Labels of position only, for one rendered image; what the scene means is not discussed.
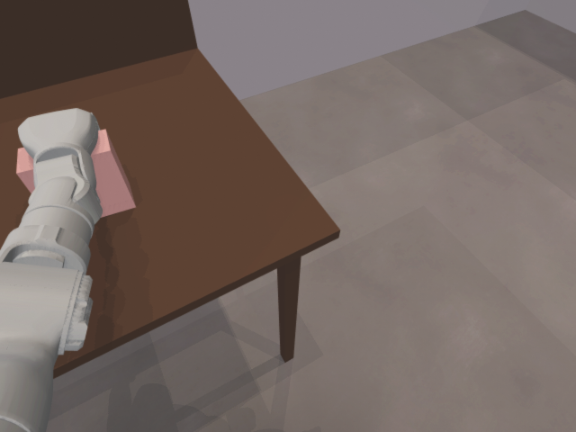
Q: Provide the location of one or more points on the robot left forearm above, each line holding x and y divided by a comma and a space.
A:
63, 209

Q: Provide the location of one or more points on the robot left hand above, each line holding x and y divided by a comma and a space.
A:
73, 126

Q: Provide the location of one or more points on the sponge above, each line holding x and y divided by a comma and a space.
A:
112, 185

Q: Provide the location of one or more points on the table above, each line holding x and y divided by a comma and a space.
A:
217, 205

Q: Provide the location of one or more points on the robot left upper arm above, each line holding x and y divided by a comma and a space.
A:
44, 311

